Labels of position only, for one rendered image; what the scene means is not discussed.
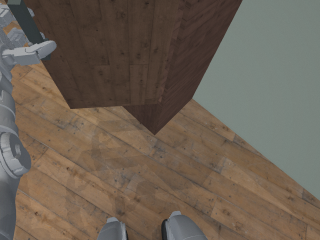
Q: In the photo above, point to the robot right shin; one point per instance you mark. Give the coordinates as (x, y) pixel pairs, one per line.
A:
(174, 214)

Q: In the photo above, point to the handle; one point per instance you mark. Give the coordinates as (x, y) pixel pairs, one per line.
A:
(27, 24)

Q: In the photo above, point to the left robot forearm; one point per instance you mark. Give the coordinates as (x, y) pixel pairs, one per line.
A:
(7, 103)

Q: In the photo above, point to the left robot hand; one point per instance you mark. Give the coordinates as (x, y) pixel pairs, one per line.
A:
(16, 39)

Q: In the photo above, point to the cupboard door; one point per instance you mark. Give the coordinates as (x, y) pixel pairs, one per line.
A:
(109, 53)

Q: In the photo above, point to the robot left upper arm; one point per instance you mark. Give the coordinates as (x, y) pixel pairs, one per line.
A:
(14, 162)

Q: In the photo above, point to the right robot thigh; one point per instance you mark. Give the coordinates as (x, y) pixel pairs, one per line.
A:
(181, 227)

